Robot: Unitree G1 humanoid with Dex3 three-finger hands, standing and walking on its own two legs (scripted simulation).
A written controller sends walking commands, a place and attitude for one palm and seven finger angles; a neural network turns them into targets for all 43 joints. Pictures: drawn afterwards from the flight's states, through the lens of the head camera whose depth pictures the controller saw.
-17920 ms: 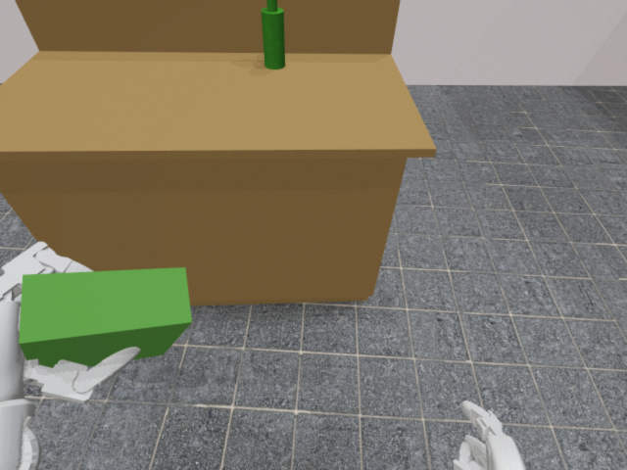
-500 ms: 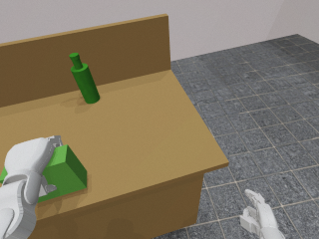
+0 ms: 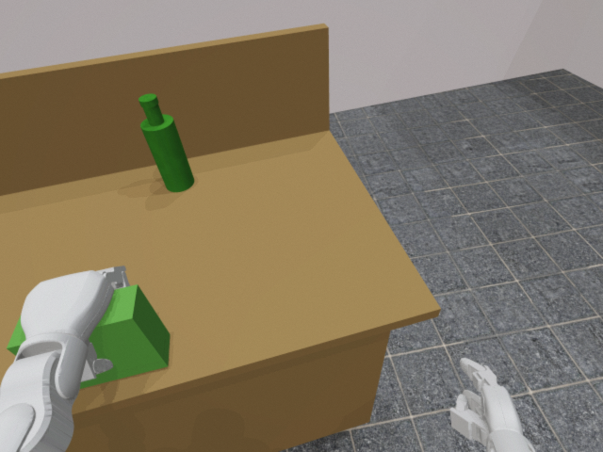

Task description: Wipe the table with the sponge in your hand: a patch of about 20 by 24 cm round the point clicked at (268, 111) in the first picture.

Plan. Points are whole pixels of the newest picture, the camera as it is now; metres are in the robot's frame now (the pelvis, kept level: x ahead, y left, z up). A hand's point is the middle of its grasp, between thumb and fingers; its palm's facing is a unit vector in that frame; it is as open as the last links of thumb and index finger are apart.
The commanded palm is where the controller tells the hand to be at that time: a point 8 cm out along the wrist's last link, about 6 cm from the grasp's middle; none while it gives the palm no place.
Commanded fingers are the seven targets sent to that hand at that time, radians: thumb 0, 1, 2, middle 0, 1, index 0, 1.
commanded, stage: lower the sponge onto the table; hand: left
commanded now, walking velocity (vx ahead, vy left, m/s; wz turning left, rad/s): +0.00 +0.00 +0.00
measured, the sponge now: (106, 348) +0.20 +0.32 +0.03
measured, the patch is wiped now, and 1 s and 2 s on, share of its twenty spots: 0.00 0.10 0.25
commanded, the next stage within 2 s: wipe forward along the first lane in 0.48 s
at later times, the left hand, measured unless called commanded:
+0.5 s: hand (102, 326) +0.21 +0.31 +0.07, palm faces -0.02 -0.04 -1.00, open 9.6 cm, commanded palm +0.19 +0.30 +0.12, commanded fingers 0.00 0.10 1.30 -1.20 -1.60 -1.20 -1.60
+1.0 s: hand (105, 303) +0.24 +0.32 +0.07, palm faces -0.09 -0.01 -1.00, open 9.7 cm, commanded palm +0.24 +0.32 +0.10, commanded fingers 0.00 0.10 1.30 -1.20 -1.60 -1.20 -1.60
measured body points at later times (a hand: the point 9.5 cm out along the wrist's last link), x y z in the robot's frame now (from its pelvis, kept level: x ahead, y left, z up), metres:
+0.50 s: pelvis +0.00 +0.00 +0.00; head -0.01 -0.04 +0.45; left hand +0.21 +0.31 +0.13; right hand +0.24 -0.22 -0.09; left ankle -0.02 +0.11 -0.74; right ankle +0.03 -0.12 -0.74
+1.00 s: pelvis -0.01 -0.02 +0.00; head +0.00 -0.06 +0.44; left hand +0.24 +0.32 +0.12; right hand +0.20 -0.25 -0.12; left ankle -0.02 +0.11 -0.74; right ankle +0.03 -0.12 -0.74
